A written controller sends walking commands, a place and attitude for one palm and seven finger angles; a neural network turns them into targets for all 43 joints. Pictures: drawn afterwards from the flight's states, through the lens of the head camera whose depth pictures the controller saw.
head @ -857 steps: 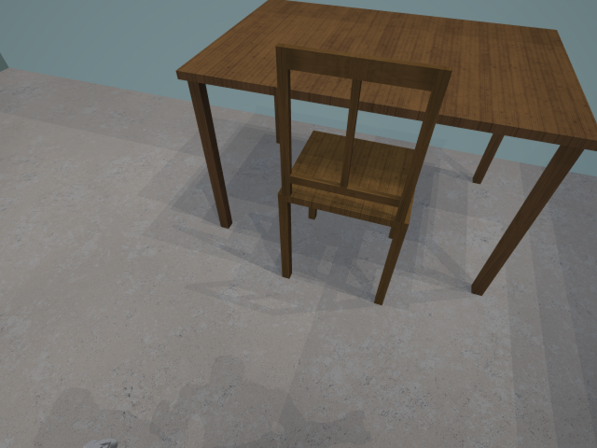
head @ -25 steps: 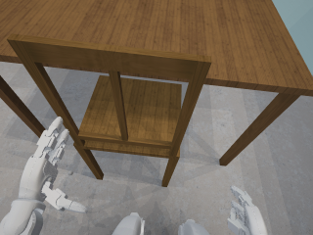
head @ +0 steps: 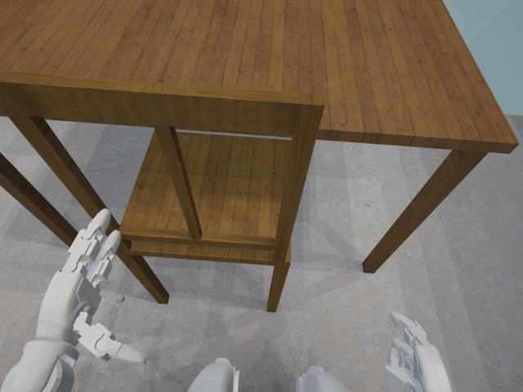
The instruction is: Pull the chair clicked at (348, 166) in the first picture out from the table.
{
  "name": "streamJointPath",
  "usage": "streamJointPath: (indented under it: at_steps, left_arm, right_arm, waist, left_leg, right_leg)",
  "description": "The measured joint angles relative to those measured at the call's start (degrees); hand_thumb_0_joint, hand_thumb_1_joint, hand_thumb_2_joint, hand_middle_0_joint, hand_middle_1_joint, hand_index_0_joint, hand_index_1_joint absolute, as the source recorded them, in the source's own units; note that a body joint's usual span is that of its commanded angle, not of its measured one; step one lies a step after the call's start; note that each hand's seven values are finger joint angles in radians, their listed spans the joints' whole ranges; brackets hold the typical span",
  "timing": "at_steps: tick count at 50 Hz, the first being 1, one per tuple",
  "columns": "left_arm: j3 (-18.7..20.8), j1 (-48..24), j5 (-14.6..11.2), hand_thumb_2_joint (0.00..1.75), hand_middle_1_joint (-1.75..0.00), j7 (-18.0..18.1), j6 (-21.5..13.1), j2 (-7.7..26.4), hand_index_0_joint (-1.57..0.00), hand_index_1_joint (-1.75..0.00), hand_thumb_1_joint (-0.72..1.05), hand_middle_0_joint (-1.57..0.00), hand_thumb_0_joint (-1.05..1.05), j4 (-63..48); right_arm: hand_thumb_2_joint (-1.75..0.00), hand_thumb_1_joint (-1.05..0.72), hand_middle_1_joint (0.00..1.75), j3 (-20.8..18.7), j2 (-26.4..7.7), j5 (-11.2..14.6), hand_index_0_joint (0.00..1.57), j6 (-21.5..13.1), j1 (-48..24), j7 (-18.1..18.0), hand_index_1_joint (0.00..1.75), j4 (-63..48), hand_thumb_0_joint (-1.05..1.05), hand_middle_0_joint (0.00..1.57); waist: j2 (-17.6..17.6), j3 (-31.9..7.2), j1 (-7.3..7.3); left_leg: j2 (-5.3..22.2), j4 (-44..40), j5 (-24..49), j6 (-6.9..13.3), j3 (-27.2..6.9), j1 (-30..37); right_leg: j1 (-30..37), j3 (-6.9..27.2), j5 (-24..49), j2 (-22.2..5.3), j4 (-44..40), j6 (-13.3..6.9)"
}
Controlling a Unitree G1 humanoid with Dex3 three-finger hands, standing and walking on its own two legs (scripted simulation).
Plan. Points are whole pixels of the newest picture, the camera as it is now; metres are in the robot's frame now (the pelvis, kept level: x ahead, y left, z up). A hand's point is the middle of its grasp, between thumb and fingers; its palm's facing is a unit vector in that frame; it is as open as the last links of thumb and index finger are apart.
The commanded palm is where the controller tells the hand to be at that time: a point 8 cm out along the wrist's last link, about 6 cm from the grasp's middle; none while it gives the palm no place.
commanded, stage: aim the fingers beside a spindle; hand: left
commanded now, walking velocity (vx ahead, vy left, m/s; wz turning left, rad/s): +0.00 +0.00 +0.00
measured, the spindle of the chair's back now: (184, 192) +0.42 +0.16 +0.02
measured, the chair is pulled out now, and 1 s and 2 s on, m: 0.00 0.00 0.00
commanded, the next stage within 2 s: none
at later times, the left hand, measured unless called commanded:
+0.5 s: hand (141, 286) +0.26 +0.18 +0.03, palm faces +0.00 -1.00 -0.06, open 16.9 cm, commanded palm +0.23 +0.23 +0.03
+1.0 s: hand (178, 288) +0.26 +0.14 +0.01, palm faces -0.07 -1.00 -0.03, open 17.0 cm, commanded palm +0.25 +0.20 +0.01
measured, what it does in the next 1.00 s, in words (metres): stands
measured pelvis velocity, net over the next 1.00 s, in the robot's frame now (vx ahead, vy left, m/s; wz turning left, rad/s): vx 0.00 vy -0.02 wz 0.00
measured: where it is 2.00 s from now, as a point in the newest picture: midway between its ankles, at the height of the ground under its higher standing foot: outside the picture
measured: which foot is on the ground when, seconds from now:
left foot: down 0.00-1.00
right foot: down 0.00-1.00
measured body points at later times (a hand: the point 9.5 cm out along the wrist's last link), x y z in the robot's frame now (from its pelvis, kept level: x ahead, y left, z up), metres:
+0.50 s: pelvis +0.00 -0.03 -0.01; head +0.08 -0.02 +0.44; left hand +0.25 +0.24 +0.04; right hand +0.17 -0.27 -0.09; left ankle +0.01 +0.08 -0.66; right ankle +0.01 -0.11 -0.66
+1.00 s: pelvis +0.00 -0.02 -0.02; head +0.09 -0.02 +0.42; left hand +0.26 +0.19 +0.01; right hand +0.17 -0.26 -0.11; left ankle +0.01 +0.08 -0.66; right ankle +0.01 -0.11 -0.66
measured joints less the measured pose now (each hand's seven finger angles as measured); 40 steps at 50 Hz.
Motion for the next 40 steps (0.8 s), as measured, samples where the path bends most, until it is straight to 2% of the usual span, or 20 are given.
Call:
streamJointPath:
  at_steps: [5,9,15,24,29,33,37,40]
  left_arm:
    - [0.8,-0.4,-0.6,0.3,-0.08,0.7,-1.9,-0.5,-0.06,-0.08,-0.5,-0.07,-0.01,0.2]
    - [1.0,-1.8,-0.7,0.3,-0.08,-0.1,-2.0,-0.7,-0.06,-0.08,-0.5,-0.06,-0.01,2.4]
    - [0.2,-3.6,-0.2,0.3,-0.08,-1.3,-1.1,-0.5,-0.06,-0.08,-0.5,-0.06,-0.01,4.6]
    - [1.7,-4.0,-0.7,0.31,-0.08,-0.2,-3.1,-0.5,-0.06,-0.08,-0.5,-0.07,-0.01,5.0]
    - [-0.3,-3.6,-0.4,0.31,-0.08,-0.3,-2.5,-1.5,-0.06,-0.08,-0.5,-0.06,-0.01,6.0]
    - [-2.0,-3.2,0.5,0.31,-0.08,0.6,-3.9,-2.6,-0.06,-0.08,-0.5,-0.06,-0.01,4.8]
    - [-2.2,-4.3,1.5,0.3,-0.08,2.3,-5.6,-2.7,-0.06,-0.08,-0.5,-0.07,-0.01,4.6]
    - [-2.1,-6.0,1.8,0.3,-0.08,2.9,-5.7,-2.5,-0.06,-0.08,-0.5,-0.07,-0.01,5.6]
  right_arm:
    - [-0.89,-0.9,0.3,0.3,0.3,-0.1,0.2,-0.3,-0.3,-0.2,0.3,0.1,0.01,0.21]
    - [-0.89,-0.9,0.3,0.5,0.0,0.0,0.2,-0.1,-0.6,-0.3,0.3,0.3,0.01,0.21]
    - [-0.89,-0.9,0.3,0.4,-0.5,0.0,0.2,-0.3,-0.9,-0.8,0.3,0.8,0.01,0.21]
    - [-0.89,-0.9,0.3,-0.6,-0.4,0.1,0.2,0.3,-0.4,-0.2,0.3,1.8,0.01,0.2]
    - [-0.89,-0.9,0.3,-0.8,-0.7,0.0,0.2,0.4,-0.3,-0.1,0.3,1.5,0.01,0.2]
    - [-0.89,-0.9,0.3,-0.9,-0.5,-0.3,0.2,0.3,-0.5,-0.1,0.3,1.4,0.01,0.2]
    - [-0.89,-0.9,0.3,-0.7,-0.1,-0.6,0.2,0.6,-0.9,0.2,0.3,1.5,0.01,0.2]
    - [-0.89,-0.9,0.3,-0.4,-0.1,-0.6,0.2,0.9,-1.3,0.5,0.3,1.4,0.01,0.2]
  waist:
    - [-0.1,-0.3,0.36]
    - [-0.1,-0.5,0.43]
    - [-0.3,0.1,0.05]
    - [-0.4,-0.5,-0.57]
    - [0.1,-0.5,-0.56]
    - [-0.2,-0.5,-0.42]
    - [-0.5,-0.6,-0.31]
    - [-0.4,-0.6,-0.26]
  left_leg:
    - [0.1,-0.1,0.0,-0.5,-0.2,0.1]
    - [0.2,0.6,-0.2,-0.9,-0.6,-0.6]
    - [0.6,1.6,-0.6,-1.5,-0.9,-1.4]
    - [0.9,1.6,-1.0,-1.9,-0.7,-1.6]
    - [0.8,2.1,-1.1,-1.8,-0.4,-2.4]
    - [0.7,2.9,-1.3,-1.7,-0.1,-3.3]
    - [0.7,3.9,-1.6,-1.7,-0.1,-4.4]
    - [0.6,4.8,-1.7,-1.6,-0.2,-5.6]
  right_leg:
    - [-0.1,-0.2,-0.3,0.1,0.4,-0.6]
    - [-0.7,-0.6,-0.8,0.2,1.2,-1.0]
    - [-1.6,-0.9,-1.3,0.5,2.3,-1.6]
    - [-2.2,-0.6,-1.7,0.8,2.7,-2.0]
    - [-3.2,-0.4,-2.0,0.6,3.5,-1.9]
    - [-4.2,-0.1,-2.2,0.6,4.5,-1.9]
    - [-5.4,-0.1,-2.5,0.5,5.7,-1.9]
    - [-6.4,-0.2,-2.7,0.3,6.5,-1.9]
